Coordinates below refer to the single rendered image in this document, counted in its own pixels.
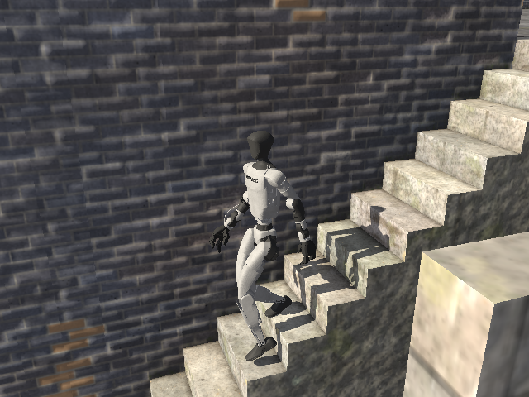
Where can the robot left thigh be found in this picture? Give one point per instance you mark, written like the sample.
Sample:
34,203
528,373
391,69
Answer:
253,266

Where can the right robot forearm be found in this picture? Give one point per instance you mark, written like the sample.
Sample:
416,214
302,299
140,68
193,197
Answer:
237,215

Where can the left robot upper arm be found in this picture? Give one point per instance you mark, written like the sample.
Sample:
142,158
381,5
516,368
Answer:
277,179

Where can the left robot hand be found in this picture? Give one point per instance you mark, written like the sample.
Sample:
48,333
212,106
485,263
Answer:
308,249

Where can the humanoid robot torso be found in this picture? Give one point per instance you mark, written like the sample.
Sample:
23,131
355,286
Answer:
264,201

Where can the right robot hand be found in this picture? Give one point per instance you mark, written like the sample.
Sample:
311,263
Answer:
223,235

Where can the left robot forearm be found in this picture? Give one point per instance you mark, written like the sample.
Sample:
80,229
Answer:
300,220

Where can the right robot upper arm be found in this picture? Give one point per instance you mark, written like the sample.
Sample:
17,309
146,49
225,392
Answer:
245,194

